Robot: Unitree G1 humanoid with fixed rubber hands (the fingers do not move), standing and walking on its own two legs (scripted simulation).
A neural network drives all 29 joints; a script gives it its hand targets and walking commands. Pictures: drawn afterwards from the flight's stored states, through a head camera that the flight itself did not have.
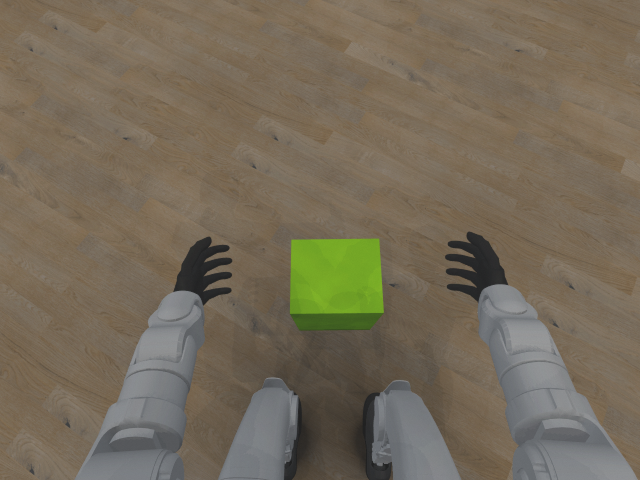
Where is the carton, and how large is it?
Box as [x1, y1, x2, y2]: [290, 239, 383, 330]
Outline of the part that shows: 291,240 290,314 300,330 369,329 383,312 378,239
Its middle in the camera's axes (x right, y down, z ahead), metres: +0.04 +0.13 +0.96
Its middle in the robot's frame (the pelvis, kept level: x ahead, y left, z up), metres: +0.45 +0.01 -0.54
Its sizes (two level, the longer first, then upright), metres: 0.194 0.163 0.291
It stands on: the floor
